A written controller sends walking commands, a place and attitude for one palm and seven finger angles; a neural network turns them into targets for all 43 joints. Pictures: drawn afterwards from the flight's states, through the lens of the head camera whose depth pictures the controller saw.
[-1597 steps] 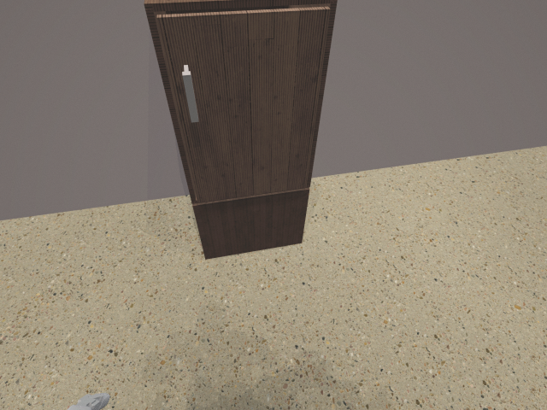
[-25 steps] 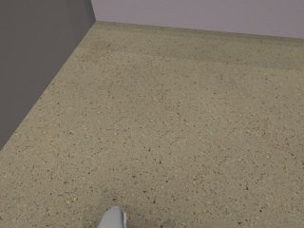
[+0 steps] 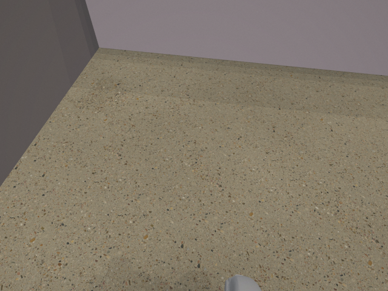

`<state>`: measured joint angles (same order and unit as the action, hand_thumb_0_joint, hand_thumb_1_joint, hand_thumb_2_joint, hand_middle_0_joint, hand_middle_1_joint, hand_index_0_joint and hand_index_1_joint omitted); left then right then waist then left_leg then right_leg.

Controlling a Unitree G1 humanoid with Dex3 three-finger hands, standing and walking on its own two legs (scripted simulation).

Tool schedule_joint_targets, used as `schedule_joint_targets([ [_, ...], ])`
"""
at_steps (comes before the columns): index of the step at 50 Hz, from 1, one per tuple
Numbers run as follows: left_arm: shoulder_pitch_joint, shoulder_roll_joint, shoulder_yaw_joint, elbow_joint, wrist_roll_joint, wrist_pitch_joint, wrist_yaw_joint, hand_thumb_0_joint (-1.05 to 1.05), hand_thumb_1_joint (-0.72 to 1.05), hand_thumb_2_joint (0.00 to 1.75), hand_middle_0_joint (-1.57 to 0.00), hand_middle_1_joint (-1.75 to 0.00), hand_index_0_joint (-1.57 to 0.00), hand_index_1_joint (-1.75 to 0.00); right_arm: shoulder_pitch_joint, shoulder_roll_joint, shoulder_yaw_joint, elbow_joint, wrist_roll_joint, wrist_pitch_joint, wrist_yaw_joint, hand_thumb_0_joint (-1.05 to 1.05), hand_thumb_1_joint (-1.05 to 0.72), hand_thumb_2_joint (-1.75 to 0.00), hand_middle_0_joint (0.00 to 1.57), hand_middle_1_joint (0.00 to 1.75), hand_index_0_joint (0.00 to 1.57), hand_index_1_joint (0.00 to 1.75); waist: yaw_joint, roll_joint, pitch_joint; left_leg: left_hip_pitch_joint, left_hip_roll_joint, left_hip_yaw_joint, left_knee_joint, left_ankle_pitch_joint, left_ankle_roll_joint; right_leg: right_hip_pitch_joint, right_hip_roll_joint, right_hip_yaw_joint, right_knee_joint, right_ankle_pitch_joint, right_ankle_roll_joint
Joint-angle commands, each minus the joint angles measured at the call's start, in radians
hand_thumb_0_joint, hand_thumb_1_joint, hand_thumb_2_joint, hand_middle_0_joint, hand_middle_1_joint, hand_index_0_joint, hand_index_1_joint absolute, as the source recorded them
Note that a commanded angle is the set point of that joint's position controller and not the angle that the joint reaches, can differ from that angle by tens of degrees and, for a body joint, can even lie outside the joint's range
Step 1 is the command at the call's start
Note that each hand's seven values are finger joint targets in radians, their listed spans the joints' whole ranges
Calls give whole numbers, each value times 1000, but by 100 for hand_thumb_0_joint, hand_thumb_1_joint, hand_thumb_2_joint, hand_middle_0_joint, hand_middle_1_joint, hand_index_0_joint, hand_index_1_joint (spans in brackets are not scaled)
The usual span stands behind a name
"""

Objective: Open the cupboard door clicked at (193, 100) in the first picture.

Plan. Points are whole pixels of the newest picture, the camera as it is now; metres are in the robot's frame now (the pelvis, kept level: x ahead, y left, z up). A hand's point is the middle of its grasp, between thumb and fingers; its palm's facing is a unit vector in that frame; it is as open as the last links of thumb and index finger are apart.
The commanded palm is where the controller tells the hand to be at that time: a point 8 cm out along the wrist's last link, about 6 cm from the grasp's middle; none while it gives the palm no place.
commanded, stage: walk to a spot facing it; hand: left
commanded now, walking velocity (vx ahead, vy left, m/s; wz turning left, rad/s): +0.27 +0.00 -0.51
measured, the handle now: out of the picture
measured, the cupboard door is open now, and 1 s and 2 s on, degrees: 41 41 41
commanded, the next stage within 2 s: turn to face it in 0.06 s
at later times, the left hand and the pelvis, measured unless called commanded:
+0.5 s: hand (172, 209) +0.34 +0.09 -0.16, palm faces +0.02 -0.99 -0.15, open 7.1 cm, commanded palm none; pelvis +0.21 -0.07 +0.00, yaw +2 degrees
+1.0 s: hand (139, 222) +0.30 +0.17 -0.16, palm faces +0.31 -0.90 -0.30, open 7.4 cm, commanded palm none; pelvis +0.27 -0.07 -0.01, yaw +18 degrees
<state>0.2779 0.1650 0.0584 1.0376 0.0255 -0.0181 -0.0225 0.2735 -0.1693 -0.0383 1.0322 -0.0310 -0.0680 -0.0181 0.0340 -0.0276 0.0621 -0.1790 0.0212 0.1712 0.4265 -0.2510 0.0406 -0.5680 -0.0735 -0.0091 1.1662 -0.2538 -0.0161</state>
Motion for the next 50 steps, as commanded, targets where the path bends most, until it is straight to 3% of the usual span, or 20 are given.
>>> schedule_joint_targets([
  [1, -29, 10, 5, -67, 3, 0, -18, 0, 90, 90, -20, -30, -20, -30, 103, -118, -18, -18, 5, -18, 0, 0, -90, -90, 20, 30, 20, 30, -22, 137, 1, -29, 247, -51, -246, 226, 69, 28, -34, -44, -239, 118, 12],
  [7, -224, 45, 8, -133, 0, 4, -28, 0, 90, 90, -20, -30, -20, -30, 211, -143, -14, 10, -7, 1, -7, 0, -90, -90, 20, 30, 20, 30, -78, 128, 77, 81, 302, -3, -183, 371, 59, 23, 1, -105, -454, 109, -15],
  [9, -169, 62, 4, -119, 1, -9, -20, 0, 90, 90, -20, -30, -20, -30, 221, -145, -6, 27, -6, 7, -10, 0, -90, -90, 20, 30, 20, 30, -46, 136, 25, 111, 295, 6, -51, 622, 50, 162, 42, -119, -531, 88, -41],
  [10, -55, 80, 4, -81, 1, -23, -13, 0, 90, 90, -20, -30, -20, -30, 220, -149, 0, 32, 1, 7, -10, 0, -90, -90, 20, 30, 20, 30, 5, 101, -46, 99, 266, 9, 83, 719, 27, 333, 70, -129, -609, 140, -52],
  [11, 97, 135, 19, -28, 5, -38, 0, 0, 90, 90, -20, -30, -20, -30, 207, -135, 3, 31, 15, 5, -5, 0, -90, -90, 20, 30, 20, 30, 70, 35, -152, -51, 218, 24, 273, 629, -10, 621, 15, -59, -626, 312, -73],
  [12, 228, 246, 47, 10, 8, -51, 18, 0, 90, 90, -20, -30, -20, -30, 263, -84, 7, 18, 36, 3, -3, 0, -90, -90, 20, 30, 20, 30, 98, -208, -322, -292, 58, 60, 588, 39, -60, 914, -288, 276, -636, 644, -178],
  [13, 238, 280, 38, 11, -20, -50, 24, 0, 90, 90, -20, -30, -20, -30, 272, -99, 4, 9, 47, 18, -10, 0, -90, -90, 20, 30, 20, 30, 71, -230, -402, -299, 30, -76, 807, -420, -66, 877, -437, 362, -717, 830, -257],
  [14, 145, 257, 27, -9, -23, -41, 33, 0, 90, 90, -20, -30, -20, -30, 210, -85, 5, 5, 43, 29, -11, 0, -90, -90, 20, 30, 20, 30, 54, -131, -288, -328, 67, -155, 832, -379, -61, 747, -399, 265, -762, 745, -252],
  [15, 72, 208, 14, -28, -19, -40, 43, 0, 90, 90, -20, -30, -20, -30, 146, -58, 6, 4, 36, 34, -10, 0, -90, -90, 20, 30, 20, 30, 39, -123, -189, -357, 89, -169, 827, -303, -64, 620, -353, 190, -764, 799, -209],
  [20, -107, 126, -6, -84, -16, -37, 47, 0, 90, 90, -20, -30, -20, -30, 200, -6, 6, 37, 23, 91, 3, 0, -90, -90, 20, 30, 20, 30, -87, -92, -95, -253, 101, -131, 687, -135, -90, 343, -263, -96, -854, 638, -119],
  [28, -109, 141, 33, -110, -1, -17, 52, 0, 90, 90, -20, -30, -20, -30, 31, -22, -14, -72, 15, 92, 28, 0, -90, -90, 20, 30, 20, 30, -58, -115, -55, -248, 79, -65, 318, -74, -81, 400, -289, -177, -737, 465, -91],
  [30, -116, 154, 39, -126, -8, -6, 49, 0, 90, 90, -20, -30, -20, -30, 81, -70, -25, -74, 6, 89, 31, 0, -90, -90, 20, 30, 20, 30, -95, -30, -75, -104, 46, -49, 165, 64, -67, 351, -264, -216, -594, 353, -44],
  [31, -107, 138, 37, -141, -13, 2, 45, 0, 90, 90, -20, -30, -20, -30, 137, -134, -41, -74, -1, 83, 28, 0, -90, -90, 20, 30, 20, 30, -116, 147, -115, -8, 115, -178, 59, 266, -21, 269, -194, -245, -422, 176, 10],
  [32, -101, 83, 26, -180, -25, 11, 41, 0, 90, 90, -20, -30, -20, -30, 176, -249, -65, -86, -8, 74, 20, 0, -90, -90, 20, 30, 20, 30, -130, 449, -143, 83, 383, -576, -43, 630, 136, 33, -36, -232, -153, -410, 92],
  [33, -179, 116, 16, -216, -13, 24, 44, 0, 90, 90, -20, -30, -20, -30, 190, -273, -67, -81, -2, 82, 7, 0, -90, -90, 20, 30, 20, 30, -152, 331, -158, 64, 427, -625, -63, 579, 200, 16, -10, -66, -5, -455, 76],
  [34, -193, 111, 23, -237, -9, 25, 40, 0, 90, 90, -20, -30, -20, -30, 140, -278, -71, -108, -3, 81, 2, 0, -90, -90, 20, 30, 20, 30, -122, 236, -141, 10, 425, -615, -95, 359, 209, -8, -31, -19, 59, -380, 71],
  [36, -195, 123, 33, -205, -1, 26, 38, 0, 90, 90, -20, -30, -20, -30, 46, -238, -59, -135, 0, 71, -7, 0, -90, -90, 20, 30, 20, 30, -86, 252, -150, -20, 323, -551, -93, 291, 143, -56, -25, 19, 118, -239, 86],
  [40, -129, 122, 30, -180, -6, 37, 29, 0, 90, 90, -20, -30, -20, -30, -21, -237, -58, -161, 6, 62, -7, 0, -90, -90, 20, 30, 20, 30, -50, 121, -171, -22, 235, -414, -88, 263, 106, 8, -9, 16, 2, -132, 100],
  [47, -135, 129, 19, -208, -11, 43, 34, 0, 90, 90, -20, -30, -20, -30, -55, -275, -82, -168, 1, 91, 11, 0, -90, -90, 20, 30, 20, 30, -66, 177, -133, -78, 201, -480, -103, 61, 111, 146, 47, -24, -353, -193, 91],
  [50, -41, 148, 25, -186, -15, 37, 38, 0, 90, 90, -20, -30, -20, -30, -111, -270, -88, -185, 6, 103, 15, 0, -90, -90, 20, 30, 20, 30, -26, 182, -138, -180, 160, -496, -58, 33, 82, 329, 75, -40, -565, -98, 75],
])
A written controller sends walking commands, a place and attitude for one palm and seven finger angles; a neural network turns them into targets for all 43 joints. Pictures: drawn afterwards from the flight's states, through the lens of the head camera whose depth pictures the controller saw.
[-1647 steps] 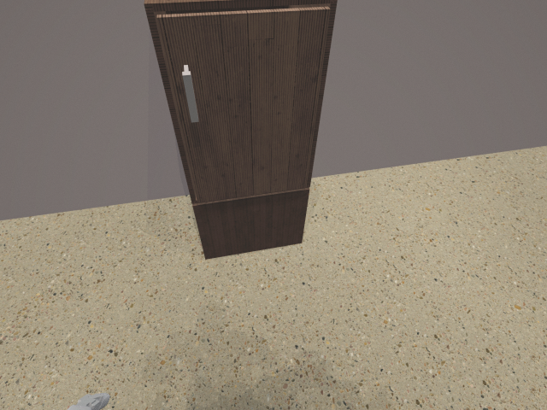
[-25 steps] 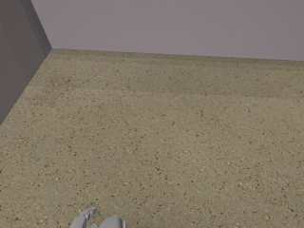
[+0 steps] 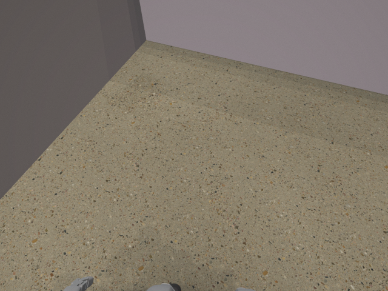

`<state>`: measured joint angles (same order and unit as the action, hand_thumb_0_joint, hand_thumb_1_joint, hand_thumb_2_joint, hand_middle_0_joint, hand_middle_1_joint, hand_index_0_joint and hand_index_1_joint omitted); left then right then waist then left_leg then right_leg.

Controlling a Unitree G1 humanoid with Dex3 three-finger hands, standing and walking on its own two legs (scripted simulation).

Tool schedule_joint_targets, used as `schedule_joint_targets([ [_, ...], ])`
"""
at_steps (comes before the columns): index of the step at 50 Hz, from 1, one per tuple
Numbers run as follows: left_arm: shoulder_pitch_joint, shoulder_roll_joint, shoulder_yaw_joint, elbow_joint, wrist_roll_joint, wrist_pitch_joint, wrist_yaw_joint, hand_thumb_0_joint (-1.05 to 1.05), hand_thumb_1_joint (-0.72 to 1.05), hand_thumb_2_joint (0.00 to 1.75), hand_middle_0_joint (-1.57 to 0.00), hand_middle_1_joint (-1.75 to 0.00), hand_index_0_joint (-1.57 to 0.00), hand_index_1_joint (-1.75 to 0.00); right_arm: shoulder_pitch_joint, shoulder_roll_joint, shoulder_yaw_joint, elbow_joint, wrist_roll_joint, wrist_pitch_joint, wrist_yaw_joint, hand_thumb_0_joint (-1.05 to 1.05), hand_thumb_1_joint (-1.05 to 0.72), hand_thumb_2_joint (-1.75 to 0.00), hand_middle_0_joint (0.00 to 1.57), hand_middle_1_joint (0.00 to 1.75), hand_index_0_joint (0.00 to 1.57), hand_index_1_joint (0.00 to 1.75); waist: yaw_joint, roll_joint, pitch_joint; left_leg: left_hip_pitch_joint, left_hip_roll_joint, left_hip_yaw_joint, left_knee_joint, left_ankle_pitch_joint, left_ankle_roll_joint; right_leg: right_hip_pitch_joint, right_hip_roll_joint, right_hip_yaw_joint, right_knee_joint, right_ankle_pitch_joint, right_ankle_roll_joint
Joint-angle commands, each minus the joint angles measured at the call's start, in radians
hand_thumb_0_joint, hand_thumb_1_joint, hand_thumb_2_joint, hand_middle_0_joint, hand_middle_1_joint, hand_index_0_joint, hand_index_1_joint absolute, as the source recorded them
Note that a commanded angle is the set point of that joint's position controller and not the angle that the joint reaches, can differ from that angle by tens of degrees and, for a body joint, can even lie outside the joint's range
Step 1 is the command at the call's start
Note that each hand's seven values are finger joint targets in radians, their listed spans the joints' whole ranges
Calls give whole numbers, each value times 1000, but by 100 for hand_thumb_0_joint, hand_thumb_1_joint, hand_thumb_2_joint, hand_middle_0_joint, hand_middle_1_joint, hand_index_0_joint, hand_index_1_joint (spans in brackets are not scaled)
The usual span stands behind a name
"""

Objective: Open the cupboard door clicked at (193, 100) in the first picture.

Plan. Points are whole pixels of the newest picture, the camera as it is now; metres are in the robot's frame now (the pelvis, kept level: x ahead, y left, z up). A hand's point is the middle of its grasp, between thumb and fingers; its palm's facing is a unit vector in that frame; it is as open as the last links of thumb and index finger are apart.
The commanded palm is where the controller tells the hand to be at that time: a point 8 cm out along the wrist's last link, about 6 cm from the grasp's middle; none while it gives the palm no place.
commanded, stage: turn to face it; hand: left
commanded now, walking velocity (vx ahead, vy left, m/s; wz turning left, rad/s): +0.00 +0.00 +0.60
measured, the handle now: out of the picture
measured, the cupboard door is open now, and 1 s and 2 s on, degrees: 41 41 41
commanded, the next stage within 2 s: none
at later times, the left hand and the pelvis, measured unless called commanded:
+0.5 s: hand out of the picture -0.01 +0.18 -0.19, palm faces +0.37 -0.90 -0.24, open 7.3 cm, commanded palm none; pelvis +0.03 -0.03 -0.01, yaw +20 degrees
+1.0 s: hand out of the picture +0.03 +0.12 -0.15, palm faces +0.59 -0.76 -0.25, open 7.4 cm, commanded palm none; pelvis +0.08 -0.08 +0.01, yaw +38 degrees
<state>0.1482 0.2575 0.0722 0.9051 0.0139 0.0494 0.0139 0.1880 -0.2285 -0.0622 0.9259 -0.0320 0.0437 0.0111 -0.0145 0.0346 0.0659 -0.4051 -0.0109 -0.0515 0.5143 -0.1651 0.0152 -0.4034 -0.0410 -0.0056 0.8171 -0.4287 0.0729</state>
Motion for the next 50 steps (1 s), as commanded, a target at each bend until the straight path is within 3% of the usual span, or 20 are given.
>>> schedule_joint_targets([
  [1, 143, 82, 20, -42, -2, -37, 6, 0, 90, 90, -20, -30, -20, -30, -52, -192, -63, -94, 15, -5, -12, 0, -90, -90, 20, 30, 20, 30, 52, 73, -141, -45, 147, -242, -93, -109, 71, 286, 18, -32, -369, 138, -24],
  [3, 160, 242, 47, -61, 22, -49, 19, 0, 90, 90, -20, -30, -20, -30, -83, -89, -51, -136, 23, -5, -2, 0, -90, -90, 20, 30, 20, 30, 87, -391, -99, -304, -77, 35, 391, -408, -65, 333, -438, 441, -643, 12, -199],
  [4, 99, 217, 32, -79, 12, -49, 24, 0, 90, 90, -20, -30, -20, -30, -84, -137, -56, -127, 12, -4, 3, 0, -90, -90, 20, 30, 20, 30, 50, -284, -69, -253, -7, -20, 588, -413, -44, 198, -463, 377, -615, 118, -232],
  [5, 13, 155, 17, -95, 9, -52, 22, 0, 90, 90, -20, -30, -20, -30, -52, -120, -53, -108, 10, 4, 9, 0, -90, -90, 20, 30, 20, 30, -6, -198, -54, -230, 14, -25, 670, -320, -46, 165, -374, 242, -580, 188, -220],
  [8, 41, 100, 3, -85, 5, -64, 23, 0, 90, 90, -20, -30, -20, -30, -48, -89, -40, -79, 16, 10, 15, 0, -90, -90, 20, 30, 20, 30, -7, -287, -81, -251, 33, 49, 662, -262, -83, 325, -259, 19, -430, 739, -172],
  [14, 184, 153, 24, -44, 13, -66, 21, 0, 90, 90, -20, -30, -20, -30, -176, -46, -8, -105, 23, -1, 22, 0, -90, -90, 20, 30, 20, 30, 67, -212, -90, -121, 9, 165, 277, -264, -74, 448, -291, -62, -329, 975, -163],
  [18, 147, 173, 34, -40, 9, -67, 14, 0, 90, 90, -20, -30, -20, -30, -95, -81, -17, -97, 20, -10, 15, 0, -90, -90, 20, 30, 20, 30, 15, -239, -132, 92, -22, 193, 46, -145, -40, 376, -291, -129, -186, 982, -120],
  [19, 130, 172, 32, -50, 0, -67, 11, 0, 90, 90, -20, -30, -20, -30, -25, -114, -26, -78, 14, -15, 13, 0, -90, -90, 20, 30, 20, 30, -30, -180, -165, 242, -7, 182, -43, 6, -23, 287, -281, -159, -67, 905, -87],
  [20, 112, 133, 26, -77, -6, -63, 4, 0, 90, 90, -20, -30, -20, -30, 53, -205, -50, -62, 7, -22, 7, 0, -90, -90, 20, 30, 20, 30, -75, 30, -233, 460, 178, -37, -56, 300, 58, 52, -201, -196, 129, 509, -28],
  [21, 55, 63, 2, -123, -12, -57, 1, 0, 90, 90, -20, -30, -20, -30, 133, -301, -75, -53, 11, -22, -3, 0, -90, -90, 20, 30, 20, 30, -114, 287, -260, 541, 433, -395, -79, 762, 229, -186, -70, -146, 355, -233, 23],
  [22, 13, 97, 7, -143, -3, -38, 11, 0, 90, 90, -20, -30, -20, -30, 151, -302, -72, -35, 16, -13, -8, 0, -90, -90, 20, 30, 20, 30, -108, 137, -259, 502, 463, -334, -69, 690, 273, -206, -86, -11, 416, -244, 3],
  [27, 41, 78, 20, -85, 7, -14, -6, 0, 90, 90, -20, -30, -20, -30, -77, -210, -44, -100, 7, -21, -23, 0, -90, -90, 20, 30, 20, 30, 3, 135, -69, 156, 240, -185, -182, 87, 139, -114, -62, 1, 310, -5, 7],
  [36, 111, 71, 20, -88, 1, -39, -3, 0, 90, 90, -20, -30, -20, -30, -100, -213, -62, -117, 10, -8, -14, 0, -90, -90, 20, 30, 20, 30, 49, 89, -120, 16, 163, -233, -51, 43, 93, 235, 29, -55, -270, 152, -3],
  [37, 152, 120, 31, -83, 7, -52, 4, 0, 90, 90, -20, -30, -20, -30, -99, -170, -57, -125, 20, -9, -11, 0, -90, -90, 20, 30, 20, 30, 73, -31, -136, -84, 87, -174, 62, -60, 39, 358, -67, 34, -434, 169, -22],
  [38, 177, 228, 52, -86, 24, -63, 14, 0, 90, 90, -20, -30, -20, -30, -87, -90, -46, -145, 26, -11, -5, 0, -90, -90, 20, 30, 20, 30, 88, -350, -145, -238, -66, 10, 330, -350, -48, 428, -356, 354, -557, 205, -120],
  [39, 160, 240, 43, -94, 14, -60, 18, 0, 90, 90, -20, -30, -20, -30, -107, -128, -51, -147, 19, -9, -3, 0, -90, -90, 20, 30, 20, 30, 87, -353, -127, -226, -29, -5, 580, -476, -47, 305, -475, 414, -559, 312, -212],
  [40, 101, 196, 29, -106, 10, -59, 18, 0, 90, 90, -20, -30, -20, -30, -84, -121, -47, -139, 14, -6, 4, 0, -90, -90, 20, 30, 20, 30, 47, -239, -100, -210, 2, -32, 686, -404, -41, 246, -423, 300, -535, 320, -230],
  [42, 34, 122, 9, -116, 3, -61, 21, 0, 90, 90, -20, -30, -20, -30, -64, -112, -47, -92, 11, 7, 7, 0, -90, -90, 20, 30, 20, 30, 1, -285, -81, -231, 35, 3, 762, -301, -71, 274, -304, 133, -463, 560, -180],
  [44, 66, 100, 4, -111, 3, -65, 22, 0, 90, 90, -20, -30, -20, -30, -80, -80, -34, -88, 17, 10, 14, 0, -90, -90, 20, 30, 20, 30, 11, -258, -85, -221, 34, 50, 682, -270, -85, 338, -262, 9, -423, 784, -157],
  [50, 155, 138, 21, -79, 9, -67, 25, 0, 90, 90, -20, -30, -20, -30, -140, -50, -10, -89, 23, 9, 20, 0, -90, -90, 20, 30, 20, 30, 52, -201, -101, -124, 32, 136, 374, -263, -82, 428, -302, -77, -380, 884, -168],
])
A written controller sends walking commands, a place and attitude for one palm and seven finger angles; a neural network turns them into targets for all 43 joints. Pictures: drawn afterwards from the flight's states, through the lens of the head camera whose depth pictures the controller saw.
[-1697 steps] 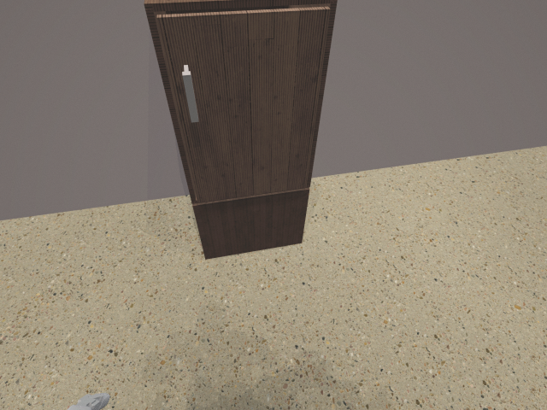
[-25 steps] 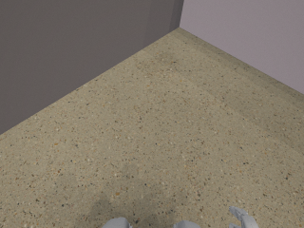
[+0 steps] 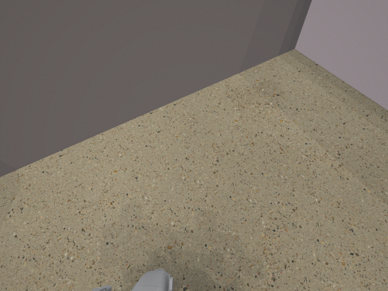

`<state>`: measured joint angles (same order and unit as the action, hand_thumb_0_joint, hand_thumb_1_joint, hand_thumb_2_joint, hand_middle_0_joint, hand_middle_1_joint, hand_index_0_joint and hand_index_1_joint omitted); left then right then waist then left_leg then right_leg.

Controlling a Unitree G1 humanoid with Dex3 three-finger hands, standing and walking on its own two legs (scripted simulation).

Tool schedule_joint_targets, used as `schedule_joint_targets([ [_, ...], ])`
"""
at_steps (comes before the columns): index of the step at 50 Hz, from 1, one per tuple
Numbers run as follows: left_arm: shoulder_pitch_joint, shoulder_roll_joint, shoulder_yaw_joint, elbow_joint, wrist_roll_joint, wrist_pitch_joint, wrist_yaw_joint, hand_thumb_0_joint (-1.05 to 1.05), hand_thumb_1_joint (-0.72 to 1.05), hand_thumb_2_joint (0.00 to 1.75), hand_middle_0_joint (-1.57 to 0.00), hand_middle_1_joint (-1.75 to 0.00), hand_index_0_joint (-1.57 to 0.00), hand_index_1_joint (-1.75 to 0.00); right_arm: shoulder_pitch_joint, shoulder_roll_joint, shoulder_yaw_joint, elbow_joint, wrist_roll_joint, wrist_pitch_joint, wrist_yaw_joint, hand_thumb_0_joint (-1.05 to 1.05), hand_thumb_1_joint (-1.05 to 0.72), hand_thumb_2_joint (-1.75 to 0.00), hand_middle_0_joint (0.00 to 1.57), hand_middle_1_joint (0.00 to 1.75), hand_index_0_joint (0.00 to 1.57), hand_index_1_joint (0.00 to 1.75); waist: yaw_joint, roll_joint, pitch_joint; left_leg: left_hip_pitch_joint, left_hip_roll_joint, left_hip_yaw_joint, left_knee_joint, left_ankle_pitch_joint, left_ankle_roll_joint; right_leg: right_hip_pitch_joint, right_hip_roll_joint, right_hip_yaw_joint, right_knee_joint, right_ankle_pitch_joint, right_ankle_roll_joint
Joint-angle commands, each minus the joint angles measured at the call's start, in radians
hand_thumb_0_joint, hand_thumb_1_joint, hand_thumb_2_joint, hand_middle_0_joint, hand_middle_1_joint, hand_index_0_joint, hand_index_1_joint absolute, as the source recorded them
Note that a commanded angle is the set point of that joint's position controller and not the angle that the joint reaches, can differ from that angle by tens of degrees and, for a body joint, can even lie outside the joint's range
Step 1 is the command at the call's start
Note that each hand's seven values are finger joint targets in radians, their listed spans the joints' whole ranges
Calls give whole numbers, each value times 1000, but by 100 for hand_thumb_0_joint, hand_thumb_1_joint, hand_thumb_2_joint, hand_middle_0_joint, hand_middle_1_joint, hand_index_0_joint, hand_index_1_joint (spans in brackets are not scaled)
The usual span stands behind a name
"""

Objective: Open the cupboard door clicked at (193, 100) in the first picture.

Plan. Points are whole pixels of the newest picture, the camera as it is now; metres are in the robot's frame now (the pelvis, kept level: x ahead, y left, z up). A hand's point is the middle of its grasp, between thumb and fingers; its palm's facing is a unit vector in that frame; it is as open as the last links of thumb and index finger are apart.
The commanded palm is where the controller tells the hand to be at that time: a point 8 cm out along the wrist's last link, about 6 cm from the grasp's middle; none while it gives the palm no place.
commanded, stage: turn to face it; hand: left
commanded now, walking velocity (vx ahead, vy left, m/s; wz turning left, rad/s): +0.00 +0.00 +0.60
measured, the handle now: out of the picture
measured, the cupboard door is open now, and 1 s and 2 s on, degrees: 41 41 41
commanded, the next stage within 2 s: take the last steps up to it in 1.88 s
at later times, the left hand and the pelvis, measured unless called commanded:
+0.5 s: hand out of the picture +0.07 +0.25 -0.16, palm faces +0.28 -0.92 -0.26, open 7.4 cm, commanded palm none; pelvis +0.02 +0.02 +0.00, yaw +16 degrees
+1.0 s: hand out of the picture -0.03 +0.17 -0.17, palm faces +0.59 -0.76 -0.26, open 7.3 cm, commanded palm none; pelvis +0.05 -0.02 -0.01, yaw +36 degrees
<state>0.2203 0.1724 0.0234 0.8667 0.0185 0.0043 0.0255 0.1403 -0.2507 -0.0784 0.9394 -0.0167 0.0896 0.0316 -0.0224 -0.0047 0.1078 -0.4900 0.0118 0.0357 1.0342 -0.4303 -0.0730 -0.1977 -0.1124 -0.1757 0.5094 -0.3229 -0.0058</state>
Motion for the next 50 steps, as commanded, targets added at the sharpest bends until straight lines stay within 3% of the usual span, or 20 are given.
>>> schedule_joint_targets([
  [1, 81, 230, 74, -37, 7, -21, 12, 0, 90, 90, -20, -30, -20, -30, -94, -22, 8, -106, 8, -40, 1, 0, -90, -90, 20, 30, 20, 30, 61, -176, -150, -21, 6, 63, -204, -1, 12, 233, -236, 81, -57, 784, -91],
  [4, 79, 244, 84, -27, 9, -18, 7, 0, 90, 90, -20, -30, -20, -30, -82, -31, 6, -115, 8, -49, -1, 0, -90, -90, 20, 30, 20, 30, 55, -191, -151, 79, -12, 92, -351, 24, 37, 191, -258, 57, 3, 773, -82],
  [6, 50, 249, 87, -30, -2, -16, -1, 0, 90, 90, -20, -30, -20, -30, 9, -68, -3, -97, 2, -56, -5, 0, -90, -90, 20, 30, 20, 30, -4, -144, -185, 273, -28, 93, -520, 186, 60, 84, -235, 9, 134, 690, -30],
  [7, 30, 222, 84, -45, -8, -13, -5, 0, 90, 90, -20, -30, -20, -30, 102, -139, -24, -76, -5, -65, -9, 0, -90, -90, 20, 30, 20, 30, -58, 17, -249, 468, 86, -42, -593, 405, 108, -77, -187, -33, 319, 458, 22],
  [8, -10, 147, 58, -89, -15, -10, -14, 0, 90, 90, -20, -30, -20, -30, 175, -249, -54, -70, -9, -69, -16, 0, -90, -90, 20, 30, 20, 30, -95, 326, -274, 606, 375, -438, -623, 820, 260, -372, -24, -19, 574, -287, 97],
  [9, -76, 163, 55, -114, -7, 9, -4, 0, 90, 90, -20, -30, -20, -30, 219, -275, -54, -48, -1, -58, -28, 0, -90, -90, 20, 30, 20, 30, -108, 226, -285, 573, 430, -460, -618, 918, 340, -416, -9, 126, 681, -361, 84],
  [10, -87, 175, 60, -113, -1, 16, 1, 0, 90, 90, -20, -30, -20, -30, 177, -248, -46, -56, -3, -61, -32, 0, -90, -90, 20, 30, 20, 30, -83, 160, -260, 510, 392, -391, -641, 708, 326, -409, -24, 161, 700, -305, 77],
  [12, -92, 171, 68, -71, 2, 24, -6, 0, 90, 90, -20, -30, -20, -30, 58, -198, -35, -93, -5, -65, -46, 0, -90, -90, 20, 30, 20, 30, -38, 186, -147, 332, 286, -344, -697, 471, 265, -395, -20, 186, 707, -160, 85],
  [14, -45, 168, 70, -44, 5, 31, -17, 0, 90, 90, -20, -30, -20, -30, 8, -171, -21, -103, -6, -72, -47, 0, -90, -90, 20, 30, 20, 30, 5, 142, -116, 275, 232, -291, -726, 381, 228, -369, -6, 186, 687, -72, 90],
  [24, -113, 144, 57, -80, 0, 20, -14, 0, 90, 90, -20, -30, -20, -30, 77, -179, -38, -78, -11, -71, -40, 0, -90, -90, 20, 30, 20, 30, -15, 161, -168, 329, 188, -375, -682, 426, 243, -284, 67, 172, 355, -94, 91],
  [29, -19, 154, 63, -65, -12, 3, -3, 0, 90, 90, -20, -30, -20, -30, 31, -167, -46, -93, -2, -61, -40, 0, -90, -90, 20, 30, 20, 30, 33, 149, -209, 218, 133, -398, -575, 529, 195, 2, 112, 155, 4, 41, 69],
  [30, 28, 189, 71, -54, -9, -7, 2, 0, 90, 90, -20, -30, -20, -30, 21, -140, -41, -99, 6, -62, -38, 0, -90, -90, 20, 30, 20, 30, 61, 83, -227, 122, 86, -367, -510, 421, 149, 148, 50, 208, -142, 133, 57],
  [31, 52, 272, 90, -50, 5, -16, 12, 0, 90, 90, -20, -30, -20, -30, 34, -74, -34, -113, 16, -64, -32, 0, -90, -90, 20, 30, 20, 30, 70, -183, -233, -88, -43, -205, -320, 90, 70, 297, -196, 442, -231, 181, -20],
  [32, 41, 306, 88, -56, 9, -13, 14, 0, 90, 90, -20, -30, -20, -30, 21, -84, -35, -125, 9, -62, -31, 0, -90, -90, 20, 30, 20, 30, 71, -279, -189, -132, -96, -89, -58, -197, 33, 189, -394, 567, -237, 319, -138],
  [33, 5, 276, 78, -66, 3, -10, 18, 0, 90, 90, -20, -30, -20, -30, 33, -105, -41, -118, 1, -55, -26, 0, -90, -90, 20, 30, 20, 30, 50, -181, -156, -101, -46, -124, 86, -166, 40, 90, -385, 480, -215, 353, -176],
  [35, -71, 183, 55, -73, -5, -14, 17, 0, 90, 90, -20, -30, -20, -30, 36, -88, -36, -67, -4, -34, -21, 0, -90, -90, 20, 30, 20, 30, 0, -195, -88, -130, -6, -98, 203, -43, 16, 80, -234, 302, -164, 539, -129],
  [37, -42, 171, 52, -67, -6, -19, 15, 0, 90, 90, -20, -30, -20, -30, 22, -64, -23, -71, -1, -32, -13, 0, -90, -90, 20, 30, 20, 30, 7, -204, -104, -138, 2, -53, 164, -7, 1, 145, -197, 190, -128, 701, -102],
  [45, 87, 216, 74, -24, 5, -18, 12, 0, 90, 90, -20, -30, -20, -30, -95, -25, 2, -92, 5, -34, -1, 0, -90, -90, 20, 30, 20, 30, 64, -205, -126, -28, -4, 55, -186, 8, 13, 239, -220, 84, -62, 823, -87],
  [48, 80, 232, 82, -17, 11, -15, 9, 0, 90, 90, -20, -30, -20, -30, -103, -29, 5, -105, 7, -43, -1, 0, -90, -90, 20, 30, 20, 30, 61, -220, -130, 57, -13, 78, -309, 2, 35, 205, -248, 70, -17, 800, -87],
  [50, 55, 251, 87, -23, 3, -17, 3, 0, 90, 90, -20, -30, -20, -30, -28, -56, -2, -95, 3, -52, -5, 0, -90, -90, 20, 30, 20, 30, 10, -185, -170, 197, -42, 100, -462, 116, 56, 157, -235, 18, 100, 805, -51],
])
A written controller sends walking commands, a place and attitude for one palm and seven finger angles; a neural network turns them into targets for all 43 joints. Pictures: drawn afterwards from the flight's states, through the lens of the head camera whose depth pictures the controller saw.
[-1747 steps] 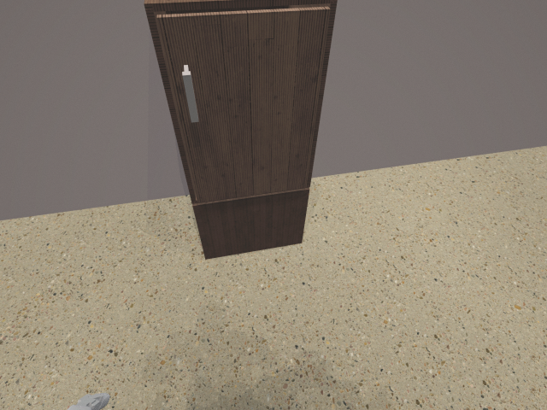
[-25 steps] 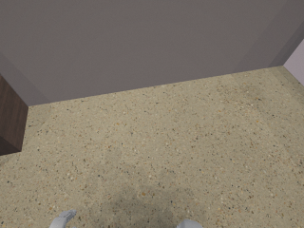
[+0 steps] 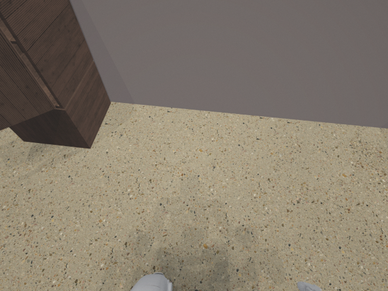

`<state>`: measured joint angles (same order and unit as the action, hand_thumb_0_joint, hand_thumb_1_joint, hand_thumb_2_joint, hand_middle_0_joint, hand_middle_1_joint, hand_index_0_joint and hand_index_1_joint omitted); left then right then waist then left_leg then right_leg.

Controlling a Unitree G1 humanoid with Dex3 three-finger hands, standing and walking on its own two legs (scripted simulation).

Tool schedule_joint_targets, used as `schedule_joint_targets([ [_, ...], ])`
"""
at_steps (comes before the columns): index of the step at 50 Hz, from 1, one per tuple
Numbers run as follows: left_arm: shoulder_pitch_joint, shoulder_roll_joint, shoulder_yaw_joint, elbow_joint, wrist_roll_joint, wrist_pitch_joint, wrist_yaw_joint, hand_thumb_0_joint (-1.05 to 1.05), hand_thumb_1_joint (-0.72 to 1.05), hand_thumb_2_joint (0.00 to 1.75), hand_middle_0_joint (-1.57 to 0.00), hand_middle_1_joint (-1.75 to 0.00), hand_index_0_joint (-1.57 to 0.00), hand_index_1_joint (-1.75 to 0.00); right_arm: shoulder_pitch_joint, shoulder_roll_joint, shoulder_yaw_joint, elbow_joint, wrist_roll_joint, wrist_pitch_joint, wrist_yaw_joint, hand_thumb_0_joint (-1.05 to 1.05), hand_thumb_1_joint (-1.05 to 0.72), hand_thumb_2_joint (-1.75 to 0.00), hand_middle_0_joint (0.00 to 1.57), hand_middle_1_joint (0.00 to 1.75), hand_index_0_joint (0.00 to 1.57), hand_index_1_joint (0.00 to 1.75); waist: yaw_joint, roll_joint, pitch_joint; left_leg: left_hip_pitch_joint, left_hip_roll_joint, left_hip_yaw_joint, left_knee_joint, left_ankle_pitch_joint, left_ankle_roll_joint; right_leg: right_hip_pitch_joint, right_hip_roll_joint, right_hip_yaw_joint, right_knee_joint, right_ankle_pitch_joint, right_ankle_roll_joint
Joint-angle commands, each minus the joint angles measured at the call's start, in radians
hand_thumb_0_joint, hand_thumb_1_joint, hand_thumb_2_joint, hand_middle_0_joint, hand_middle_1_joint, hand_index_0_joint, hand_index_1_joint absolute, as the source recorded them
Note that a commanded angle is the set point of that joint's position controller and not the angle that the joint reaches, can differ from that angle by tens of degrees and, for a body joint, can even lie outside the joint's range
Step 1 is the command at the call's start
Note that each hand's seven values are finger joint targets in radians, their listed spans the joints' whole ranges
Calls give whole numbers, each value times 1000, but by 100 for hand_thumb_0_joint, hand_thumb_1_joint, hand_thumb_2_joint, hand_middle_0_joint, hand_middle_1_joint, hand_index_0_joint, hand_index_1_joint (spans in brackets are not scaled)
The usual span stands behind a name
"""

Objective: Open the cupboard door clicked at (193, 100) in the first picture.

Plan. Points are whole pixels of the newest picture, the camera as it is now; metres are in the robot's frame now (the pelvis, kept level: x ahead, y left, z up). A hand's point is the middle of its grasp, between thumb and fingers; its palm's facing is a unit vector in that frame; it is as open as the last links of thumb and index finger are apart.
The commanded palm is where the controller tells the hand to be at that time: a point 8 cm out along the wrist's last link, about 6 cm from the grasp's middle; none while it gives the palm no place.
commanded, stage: turn to face it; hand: left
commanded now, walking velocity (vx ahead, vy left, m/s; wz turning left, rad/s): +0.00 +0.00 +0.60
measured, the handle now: out of the picture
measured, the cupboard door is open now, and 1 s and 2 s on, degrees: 41 41 41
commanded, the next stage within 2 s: take the last steps up to it in 0.88 s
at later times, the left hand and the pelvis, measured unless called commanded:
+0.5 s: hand out of the picture +0.09 +0.22 -0.15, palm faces +0.26 -0.93 -0.27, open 7.4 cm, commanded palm none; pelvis +0.03 -0.02 +0.00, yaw +16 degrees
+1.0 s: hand out of the picture -0.07 +0.16 -0.19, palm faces +0.58 -0.78 -0.23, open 7.3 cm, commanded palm none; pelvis +0.04 -0.01 -0.01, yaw +32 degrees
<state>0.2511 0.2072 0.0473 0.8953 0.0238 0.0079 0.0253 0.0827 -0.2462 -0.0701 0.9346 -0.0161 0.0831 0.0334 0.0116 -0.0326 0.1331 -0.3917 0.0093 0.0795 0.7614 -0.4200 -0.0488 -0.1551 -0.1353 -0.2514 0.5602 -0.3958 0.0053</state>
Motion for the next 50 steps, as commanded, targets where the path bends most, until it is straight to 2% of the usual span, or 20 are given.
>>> schedule_joint_targets([
  [1, 5, 213, 63, -55, -11, -20, 0, 0, 90, 90, -20, -30, -20, -30, 114, -98, -21, -69, -3, -53, -8, 0, -90, -90, 20, 30, 20, 30, -76, -77, -246, 273, -17, 26, -304, 273, 51, 18, -199, 65, 200, 773, -24],
  [2, -10, 160, 51, -87, -18, -15, -10, 0, 90, 90, -20, -30, -20, -30, 187, -207, -50, -55, -12, -61, -15, 0, -90, -90, 20, 30, 20, 30, -118, 179, -299, 482, 211, -271, -323, 565, 157, -262, -75, 33, 428, 232, 46],
  [3, -78, 110, 27, -129, -19, -9, -10, 0, 90, 90, -20, -30, -20, -30, 253, -278, -66, -48, -2, -58, -24, 0, -90, -90, 20, 30, 20, 30, -141, 338, -316, 516, 392, -509, -344, 960, 281, -434, 20, 123, 622, -263, 76],
  [5, -129, 144, 38, -128, -7, 15, 4, 0, 90, 90, -20, -30, -20, -30, 199, -243, -51, -58, -3, -56, -38, 0, -90, -90, 20, 30, 20, 30, -115, 164, -245, 376, 366, -439, -382, 703, 289, -450, -6, 241, 665, -199, 68],
  [9, -60, 141, 46, -66, 0, 29, -17, 0, 90, 90, -20, -30, -20, -30, 48, -185, -29, -98, -5, -67, -48, 0, -90, -90, 20, 30, 20, 30, -21, 163, -140, 184, 216, -330, -451, 395, 202, -397, 16, 261, 632, 7, 82],
  [12, -51, 134, 44, -60, 1, 30, -19, 0, 90, 90, -20, -30, -20, -30, 58, -185, -30, -93, -2, -69, -44, 0, -90, -90, 20, 30, 20, 30, -15, 155, -149, 169, 185, -329, -464, 318, 196, -377, 36, 252, 557, 43, 89],
  [18, -136, 125, 38, -105, -3, 19, -16, 0, 90, 90, -20, -30, -20, -30, 113, -189, -41, -75, -9, -64, -41, 0, -90, -90, 20, 30, 20, 30, -42, 193, -156, 188, 183, -422, -439, 317, 216, -347, 74, 254, 364, -1, 87],
  [23, -67, 124, 36, -100, -15, 1, -7, 0, 90, 90, -20, -30, -20, -30, 86, -181, -53, -85, -5, -56, -43, 0, -90, -90, 20, 30, 20, 30, -8, 193, -210, 125, 146, -455, -314, 531, 188, -97, 139, 234, 39, 65, 67],
  [24, -23, 132, 43, -89, -17, -7, -3, 0, 90, 90, -20, -30, -20, -30, 70, -166, -51, -90, 0, -55, -42, 0, -90, -90, 20, 30, 20, 30, 19, 164, -223, 56, 112, -441, -272, 480, 153, 25, 123, 239, -105, 164, 62],
  [25, 22, 193, 55, -79, -9, -18, 5, 0, 90, 90, -20, -30, -20, -30, 79, -116, -45, -96, 12, -57, -37, 0, -90, -90, 20, 30, 20, 30, 39, 8, -256, -87, 38, -371, -153, 274, 93, 199, -25, 376, -245, 190, 30],
  [26, 28, 272, 69, -80, 4, -22, 11, 0, 90, 90, -20, -30, -20, -30, 85, -56, -37, -117, 14, -60, -35, 0, -90, -90, 20, 30, 20, 30, 45, -275, -244, -250, -114, -149, 104, -145, 6, 255, -308, 636, -280, 335, -89],
  [27, 24, 265, 57, -83, -2, -19, 14, 0, 90, 90, -20, -30, -20, -30, 83, -108, -44, -110, 2, -54, -33, 0, -90, -90, 20, 30, 20, 30, 35, -214, -223, -216, -62, -165, 324, -211, 13, 105, -375, 616, -266, 426, -160],
  [28, -40, 206, 47, -94, -5, -18, 19, 0, 90, 90, -20, -30, -20, -30, 101, -102, -49, -96, -1, -45, -28, 0, -90, -90, 20, 30, 20, 30, -3, -150, -182, -207, -33, -185, 412, -139, 15, 46, -320, 513, -256, 436, -165],
  [32, -58, 133, 23, -90, -14, -24, 12, 0, 90, 90, -20, -30, -20, -30, 84, -62, -30, -55, -2, -22, -14, 0, -90, -90, 20, 30, 20, 30, -28, -170, -124, -228, 0, -101, 464, 22, -22, 74, -161, 252, -192, 728, -92],
  [42, 83, 168, 41, -20, 4, -28, 10, 0, 90, 90, -20, -30, -20, -30, -30, -15, 4, -59, 6, -32, -13, 0, -90, -90, 20, 30, 20, 30, 32, -170, -142, -76, -7, -3, 50, -22, 3, 154, -203, 193, -133, 856, -118],
  [45, 74, 181, 47, -2, 3, -27, 7, 0, 90, 90, -20, -30, -20, -30, 6, -20, 9, -51, 7, -47, -20, 0, -90, -90, 20, 30, 20, 30, 9, -179, -168, 52, -26, 20, -131, 44, 25, 122, -203, 172, -66, 851, -99],
  [47, 33, 175, 45, -4, -14, -25, 1, 0, 90, 90, -20, -30, -20, -30, 117, -78, -5, -19, -1, -64, -24, 0, -90, -90, 20, 30, 20, 30, -64, -55, -223, 315, 18, -15, -348, 331, 56, -22, -154, 109, 115, 689, -27],
  [48, 39, 111, 32, -28, -21, -18, -4, 0, 90, 90, -20, -30, -20, -30, 170, -176, -27, -13, -9, -73, -28, 0, -90, -90, 20, 30, 20, 30, -83, 230, -272, 483, 263, -324, -363, 640, 156, -263, -21, 63, 319, 132, 42],
  [49, -8, 75, 11, -48, -22, -6, 2, 0, 90, 90, -20, -30, -20, -30, 198, -224, -32, -6, -4, -62, -44, 0, -90, -90, 20, 30, 20, 30, -97, 313, -262, 427, 393, -437, -369, 964, 280, -322, 27, 165, 446, -266, 57],
  [50, -21, 102, 20, -52, -15, 8, 5, 0, 90, 90, -20, -30, -20, -30, 178, -210, -25, -8, -10, -56, -47, 0, -90, -90, 20, 30, 20, 30, -84, 213, -234, 353, 394, -367, -373, 767, 311, -305, 14, 223, 518, -269, 42],
])
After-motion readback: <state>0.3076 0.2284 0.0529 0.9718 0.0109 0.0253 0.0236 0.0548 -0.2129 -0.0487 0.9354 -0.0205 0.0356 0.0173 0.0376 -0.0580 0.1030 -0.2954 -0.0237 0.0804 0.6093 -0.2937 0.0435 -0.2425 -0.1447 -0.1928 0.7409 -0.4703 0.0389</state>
